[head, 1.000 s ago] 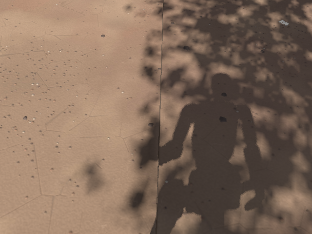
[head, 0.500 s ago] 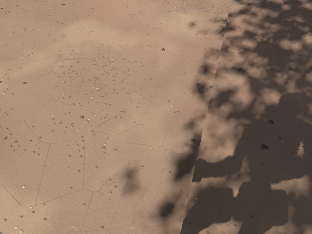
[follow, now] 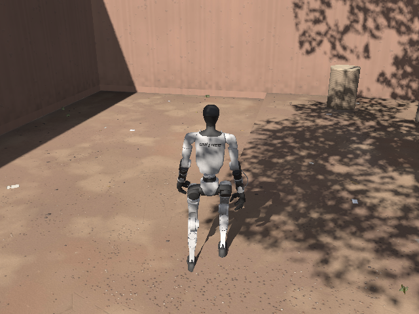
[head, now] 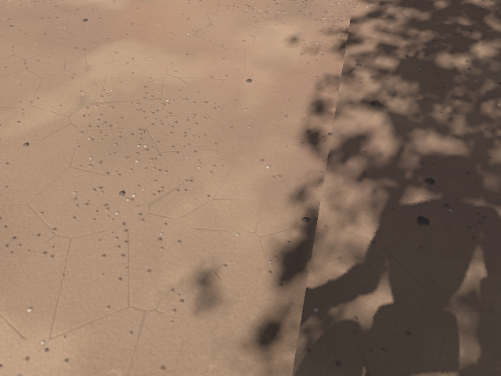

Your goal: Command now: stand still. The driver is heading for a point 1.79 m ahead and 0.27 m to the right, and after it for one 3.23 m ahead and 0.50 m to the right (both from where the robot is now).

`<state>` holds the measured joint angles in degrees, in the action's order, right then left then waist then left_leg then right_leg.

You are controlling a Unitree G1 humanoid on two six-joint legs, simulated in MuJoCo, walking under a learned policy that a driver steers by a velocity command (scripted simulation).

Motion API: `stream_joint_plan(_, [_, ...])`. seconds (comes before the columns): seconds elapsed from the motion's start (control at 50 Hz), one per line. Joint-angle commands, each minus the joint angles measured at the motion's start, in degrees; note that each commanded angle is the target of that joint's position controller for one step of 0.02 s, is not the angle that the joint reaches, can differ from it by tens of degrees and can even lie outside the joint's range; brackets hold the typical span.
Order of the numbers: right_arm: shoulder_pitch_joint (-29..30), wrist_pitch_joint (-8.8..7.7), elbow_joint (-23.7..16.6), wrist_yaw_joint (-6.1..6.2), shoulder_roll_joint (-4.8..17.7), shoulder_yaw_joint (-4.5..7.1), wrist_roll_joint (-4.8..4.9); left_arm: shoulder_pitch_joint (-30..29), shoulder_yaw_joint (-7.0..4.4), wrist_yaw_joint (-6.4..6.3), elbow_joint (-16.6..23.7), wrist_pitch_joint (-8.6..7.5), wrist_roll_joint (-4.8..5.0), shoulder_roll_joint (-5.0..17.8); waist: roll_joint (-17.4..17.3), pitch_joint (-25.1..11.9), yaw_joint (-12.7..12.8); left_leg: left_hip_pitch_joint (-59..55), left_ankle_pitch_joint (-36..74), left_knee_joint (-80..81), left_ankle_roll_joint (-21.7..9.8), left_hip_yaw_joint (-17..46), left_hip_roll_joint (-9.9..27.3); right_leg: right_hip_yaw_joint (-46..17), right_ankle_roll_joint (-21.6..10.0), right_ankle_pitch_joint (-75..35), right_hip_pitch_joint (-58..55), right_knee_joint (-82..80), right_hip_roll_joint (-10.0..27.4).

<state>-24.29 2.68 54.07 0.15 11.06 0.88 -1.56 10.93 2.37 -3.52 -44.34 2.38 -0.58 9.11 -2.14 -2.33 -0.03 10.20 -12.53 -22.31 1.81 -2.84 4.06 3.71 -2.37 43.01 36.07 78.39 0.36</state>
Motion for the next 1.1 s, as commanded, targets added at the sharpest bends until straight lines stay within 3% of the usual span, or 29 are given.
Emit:
stream_joint_plan(0.02, [-2.51,0.22,-1.57,-0.13,4.04,0.73,-0.35,-2.25,-0.86,-1.03,4.78,-0.42,-0.32,3.81,3.42,3.18,0.39,2.50,15.95,2.16,-4.54,-0.91,2.40,-13.03,-7.18,-4.26,1.00,-20.61,4.20])
stream_joint_plan(0.12, [-2.52,0.60,-0.63,-0.63,3.67,0.64,-0.52,-2.02,-1.06,-1.15,5.32,-0.40,-0.33,3.82,4.49,5.06,0.87,1.81,11.88,4.18,-4.05,-1.02,2.59,-15.59,-8.06,1.17,2.88,-24.94,3.78])
stream_joint_plan(0.34, [-3.15,0.69,1.01,-1.00,2.62,0.82,-0.41,-0.83,-1.19,-1.04,5.41,-1.07,-0.52,2.10,2.60,4.86,1.32,-1.04,12.14,5.15,-3.78,-1.39,3.20,-16.36,-8.78,3.40,5.13,-26.04,2.79])
stream_joint_plan(0.36, [-2.87,0.81,0.64,-0.84,3.55,1.23,-0.50,-0.43,-1.49,-0.97,5.72,-1.31,-0.70,2.76,2.96,5.01,1.82,0.15,10.55,4.41,-3.60,-2.01,2.73,-17.31,-9.15,3.58,4.28,-27.27,3.14])
stream_joint_plan(0.4, [-2.66,1.17,0.50,-0.95,1.78,0.80,-0.01,1.67,-1.91,-0.77,4.81,-1.25,-1.03,4.04,4.80,5.02,2.61,1.14,3.60,2.22,-3.69,-2.14,1.06,-21.50,-10.30,16.62,5.19,-32.62,3.58])
stream_joint_plan(0.42, [-0.86,1.25,-0.64,-1.12,1.95,0.93,0.16,4.58,-3.15,-0.60,3.78,-0.86,-1.18,6.91,6.21,6.07,3.98,5.03,-1.63,-2.81,-4.14,-2.98,-1.14,-25.37,-12.12,24.69,4.08,-35.99,4.18])
stream_joint_plan(0.46, [8.34,0.98,-5.78,-2.23,3.67,1.82,0.00,11.69,-5.65,-0.66,1.20,-0.28,-1.65,12.33,10.55,11.01,9.00,20.25,-13.47,-17.38,-5.99,0.38,-4.46,-41.72,-18.41,40.35,-0.77,-49.17,9.23])
stream_joint_plan(0.48, [15.15,0.60,-9.51,-2.74,5.43,2.65,-0.29,14.22,-6.29,-0.98,-0.22,-0.88,-1.70,13.28,12.98,14.64,11.88,31.46,-19.80,-28.11,-6.62,5.98,-4.51,-51.23,-21.42,39.02,-4.70,-55.62,12.89])
stream_joint_plan(0.5, [18.16,-0.48,-11.90,-2.78,5.05,3.00,-0.52,14.00,-6.53,-1.24,-1.68,-2.07,-1.51,12.96,12.87,15.61,11.79,37.83,-20.08,-34.32,-7.21,11.72,-4.34,-57.21,-23.04,35.28,-8.13,-57.79,14.16])
stream_joint_plan(0.52, [17.46,-1.71,-12.38,-2.46,3.95,2.95,-0.63,11.43,-6.54,-1.46,-3.13,-3.08,-1.50,11.59,12.24,14.78,9.48,40.23,-18.28,-37.94,-7.49,13.81,-3.12,-57.64,-23.16,30.79,-9.67,-54.91,15.02])
stream_joint_plan(0.56, [12.15,-3.05,-10.39,-1.60,3.36,3.28,-1.45,8.67,-6.49,-1.01,-6.41,-4.36,-2.00,8.38,5.45,8.58,4.73,34.30,-13.59,-42.80,-5.63,12.37,-3.59,-48.19,-20.11,17.89,-8.73,-47.12,14.22])
stream_joint_plan(0.58, [9.44,-3.15,-9.30,-1.45,2.47,3.22,-1.39,7.78,-6.55,-0.77,-7.75,-4.68,-2.26,7.46,3.58,6.71,2.75,29.97,-10.68,-44.53,-4.50,10.32,-3.85,-41.66,-18.16,12.76,-5.58,-44.28,13.49])
stream_joint_plan(0.62, [8.17,-2.80,-9.11,-1.37,0.76,2.61,-0.67,7.87,-6.73,-0.28,-10.18,-5.38,-2.27,7.16,4.53,6.38,1.03,26.22,-5.77,-43.24,-3.16,7.38,-2.91,-31.66,-14.53,2.49,-2.18,-40.40,12.35])
stream_joint_plan(0.68, [11.63,-2.82,-10.71,-2.06,1.59,2.10,1.07,6.92,-7.47,-0.01,-11.78,-5.58,-2.51,8.92,7.00,5.80,1.17,15.69,2.68,-25.43,-1.75,5.43,-1.16,-20.45,-8.72,-4.23,-0.97,-39.92,9.13])
stream_joint_plan(0.72, [8.46,-2.66,-9.29,-2.30,2.77,2.51,2.32,6.92,-7.94,-0.05,-12.59,-5.13,-3.09,9.85,7.67,3.07,0.05,5.44,8.73,-16.09,-1.27,1.98,-1.50,-15.52,-6.87,-5.74,-2.43,-36.26,8.24])
stream_joint_plan(0.76, [3.37,-2.36,-6.61,-2.15,3.65,3.27,3.01,9.07,-8.15,-0.19,-13.37,-4.29,-3.43,10.20,3.33,2.66,-2.18,-3.67,13.99,-4.97,-1.64,-2.49,-2.24,-12.74,-6.36,-6.16,-4.49,-27.25,7.15])
stream_joint_plan(0.8, [-7.39,-2.60,-1.23,-0.95,4.23,3.92,1.80,11.66,-8.13,0.33,-13.91,-3.86,-4.52,9.42,-3.71,-1.35,-6.49,-15.12,15.02,2.19,-1.34,-7.85,-5.35,-5.48,-6.08,-17.38,-5.91,-4.05,2.79])
stream_joint_plan(0.82, [-12.41,-3.45,1.55,-1.31,2.85,3.00,0.43,10.05,-7.37,1.20,-13.35,-4.07,-4.25,4.52,-9.62,-0.70,-8.34,-19.53,10.66,-0.34,-3.27,-0.23,-0.55,-2.13,-5.86,-1.73,4.70,21.08,-2.81])
stream_joint_plan(0.84, [-13.17,-3.97,-0.58,-0.62,0.87,1.54,1.84,1.62,-4.26,1.52,-8.93,-6.75,4.78,-4.87,-14.31,5.23,-9.79,-22.37,31.99,-14.48,-7.38,12.71,10.13,-12.70,-2.72,0.05,30.03,50.62,-5.97])
stream_joint_plan(0.86, [-13.59,-3.89,0.22,-1.30,4.30,1.74,0.95,9.81,-4.01,2.58,-8.33,-9.22,7.61,-4.68,-14.43,0.57,-4.17,-26.47,43.47,-8.21,-10.60,26.46,17.88,-15.04,-2.55,-6.03,38.15,58.60,-7.05])
stream_joint_plan(0.88, [-15.07,-4.18,1.71,-1.67,13.84,4.35,0.63,9.80,-3.92,1.76,-4.08,-10.54,8.93,-0.40,-15.18,-1.38,-2.69,-27.44,12.70,8.19,-19.60,44.83,27.45,-11.61,-0.43,-15.64,44.77,56.60,-5.01])
stream_joint_plan(0.9, [-9.10,-4.54,1.54,-1.01,6.34,2.34,0.77,-0.17,-4.08,0.78,-2.42,-9.76,7.34,2.73,-1.19,5.60,-2.79,-22.68,-1.41,11.01,-19.73,38.71,25.91,-11.73,0.38,-21.66,50.40,56.99,-0.95])
stream_joint_plan(0.92, [-3.88,-4.84,1.22,-0.44,1.57,0.39,-0.13,-4.29,-3.66,0.39,-1.57,-8.23,5.74,2.20,3.86,8.27,-2.45,-15.45,-5.30,10.48,-17.33,33.02,22.83,-12.04,0.01,-25.26,48.45,60.53,-0.66])
stream_joint_plan(0.94, [-1.02,-5.59,1.60,-0.40,1.37,-0.37,-0.20,-2.59,-2.87,0.53,-1.24,-6.76,4.49,0.11,1.73,9.79,-0.16,-9.16,-1.08,9.41,-15.96,28.91,20.84,-11.74,0.03,-25.65,45.33,61.54,-0.27])
stream_joint_plan(0.98, [1.54,-5.44,3.08,-0.52,-3.77,-2.68,-0.02,-0.64,-1.83,1.73,0.47,-4.56,3.90,-2.01,0.98,14.56,3.97,3.50,0.97,7.90,-10.07,13.15,14.32,-12.78,-1.70,-24.68,42.41,55.75,0.57])
stream_joint_plan(1.0, [5.47,-5.40,1.94,-0.50,-4.10,-3.38,-0.34,-2.23,-1.44,2.29,3.11,-4.46,3.28,-1.50,0.46,15.90,6.00,13.18,-0.03,10.14,-7.10,6.07,9.55,-10.89,-2.04,-27.31,35.56,41.47,1.59])
stream_joint_plan(1.04, [3.68,-5.68,1.92,0.56,-1.06,-3.04,-0.95,-7.91,-1.57,2.31,6.22,-4.85,1.26,-0.01,-0.44,12.99,3.83,19.57,4.47,15.58,-7.18,0.59,5.78,-4.38,0.39,-32.57,23.99,24.97,1.87])
stream_joint_plan(1.06, [0.45,-5.99,2.72,1.42,1.08,-2.39,-0.44,-10.66,-1.36,2.40,7.66,-5.17,0.82,-0.26,0.53,10.56,2.64,16.00,9.39,17.43,-6.99,0.19,6.15,-2.87,0.81,-33.64,20.88,17.44,3.51])
stream_joint_plan(1.1, [-8.56,-5.41,5.95,2.51,4.69,-0.89,1.10,-17.61,-0.17,2.97,9.63,-5.61,1.35,-2.89,0.91,7.64,-1.10,-0.32,25.82,17.67,-7.40,0.97,9.66,2.26,-0.79,-29.56,23.75,9.31,4.57])
